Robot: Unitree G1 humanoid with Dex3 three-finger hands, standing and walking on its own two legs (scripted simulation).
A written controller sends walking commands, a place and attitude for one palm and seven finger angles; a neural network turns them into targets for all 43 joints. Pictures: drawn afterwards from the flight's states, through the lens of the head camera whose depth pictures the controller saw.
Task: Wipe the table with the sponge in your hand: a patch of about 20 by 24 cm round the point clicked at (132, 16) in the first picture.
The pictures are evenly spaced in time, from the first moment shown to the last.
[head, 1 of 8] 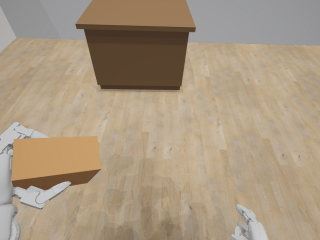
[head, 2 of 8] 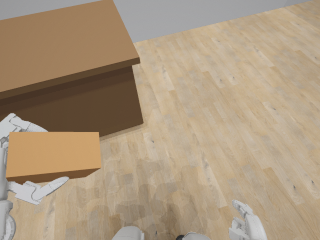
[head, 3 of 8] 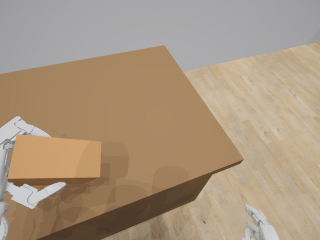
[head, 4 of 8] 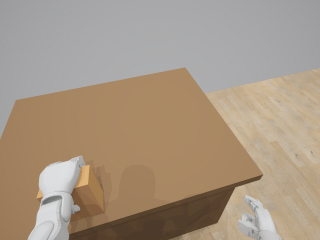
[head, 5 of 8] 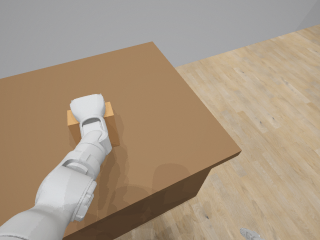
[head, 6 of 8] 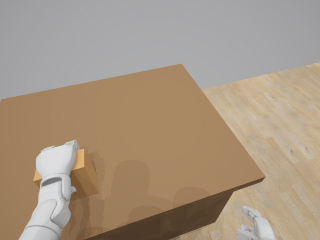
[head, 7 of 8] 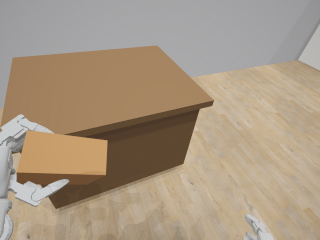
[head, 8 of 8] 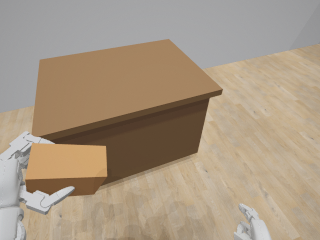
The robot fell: no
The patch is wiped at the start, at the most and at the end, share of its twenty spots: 0.00 1.00 1.00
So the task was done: yes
